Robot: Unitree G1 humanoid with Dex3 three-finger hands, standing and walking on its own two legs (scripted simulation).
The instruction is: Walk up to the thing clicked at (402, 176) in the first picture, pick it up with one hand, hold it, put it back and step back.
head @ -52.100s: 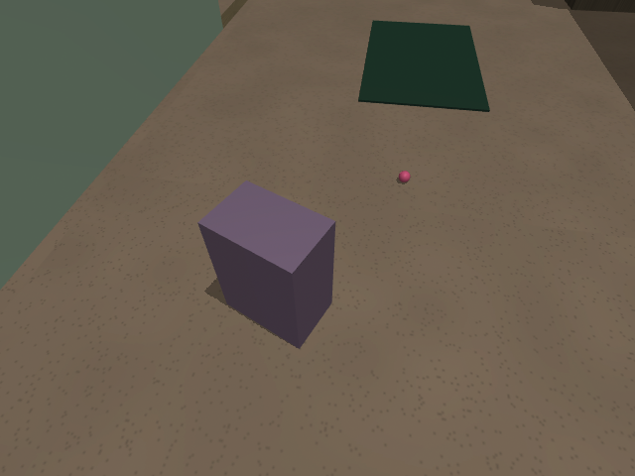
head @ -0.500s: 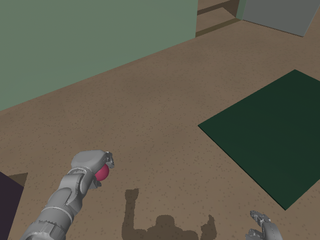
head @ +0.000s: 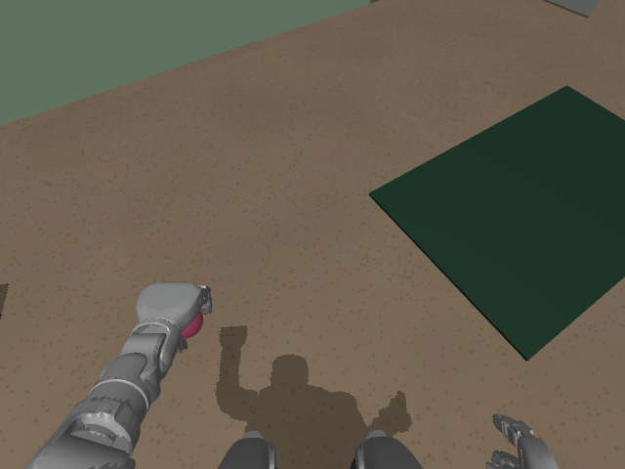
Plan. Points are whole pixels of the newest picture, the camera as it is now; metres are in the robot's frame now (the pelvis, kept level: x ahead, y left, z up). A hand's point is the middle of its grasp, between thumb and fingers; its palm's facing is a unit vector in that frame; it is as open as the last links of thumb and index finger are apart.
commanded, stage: crouch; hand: left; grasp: from above
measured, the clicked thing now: (185, 320) +0.34 +0.21 -0.12
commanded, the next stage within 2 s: lower in 1.60 s
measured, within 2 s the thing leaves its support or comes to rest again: neither
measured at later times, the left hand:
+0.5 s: hand (218, 343) +0.37 +0.20 -0.35, palm faces -0.48 +0.02 -0.88, open 7.7 cm
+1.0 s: hand (230, 346) +0.40 +0.20 -0.48, palm faces -0.47 -0.01 -0.88, open 7.7 cm
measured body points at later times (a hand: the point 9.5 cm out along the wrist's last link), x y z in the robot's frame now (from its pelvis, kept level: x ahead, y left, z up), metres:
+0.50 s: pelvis -0.05 +0.01 -0.21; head +0.13 +0.02 +0.20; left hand +0.39 +0.20 -0.30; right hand -0.02 -0.25 -0.34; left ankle +0.03 +0.13 -0.69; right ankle +0.02 -0.13 -0.69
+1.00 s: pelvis -0.05 +0.00 -0.32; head +0.17 +0.03 +0.07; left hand +0.42 +0.20 -0.43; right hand +0.00 -0.28 -0.44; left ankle +0.03 +0.13 -0.69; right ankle +0.02 -0.13 -0.69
